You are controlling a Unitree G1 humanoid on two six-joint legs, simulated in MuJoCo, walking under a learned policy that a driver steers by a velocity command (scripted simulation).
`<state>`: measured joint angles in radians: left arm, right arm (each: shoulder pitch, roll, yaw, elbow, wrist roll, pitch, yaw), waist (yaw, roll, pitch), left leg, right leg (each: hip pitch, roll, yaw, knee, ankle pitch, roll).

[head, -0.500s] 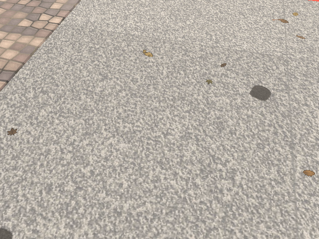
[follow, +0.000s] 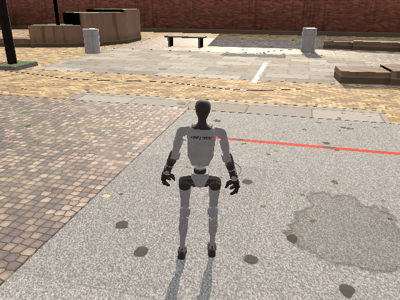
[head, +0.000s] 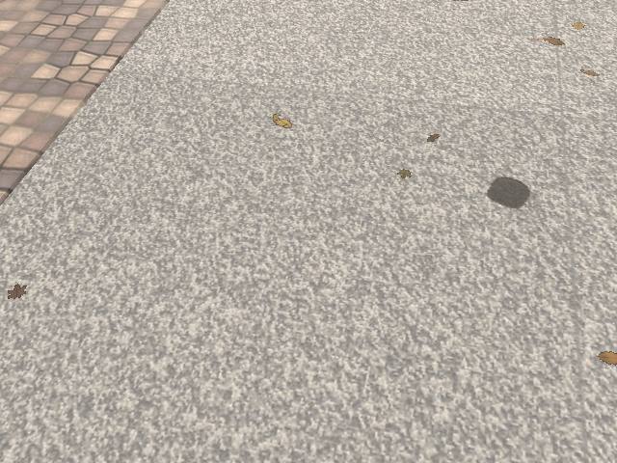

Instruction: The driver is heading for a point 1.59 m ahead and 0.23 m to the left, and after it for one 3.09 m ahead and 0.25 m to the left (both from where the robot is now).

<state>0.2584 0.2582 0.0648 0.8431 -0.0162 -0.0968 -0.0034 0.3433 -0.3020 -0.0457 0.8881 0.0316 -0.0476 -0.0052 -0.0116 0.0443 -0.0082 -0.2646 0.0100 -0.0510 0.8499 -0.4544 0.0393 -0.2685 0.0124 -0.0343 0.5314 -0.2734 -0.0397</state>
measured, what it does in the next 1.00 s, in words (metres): walks ahead: left foot, then right foot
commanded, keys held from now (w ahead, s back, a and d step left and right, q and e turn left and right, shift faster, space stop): w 1.00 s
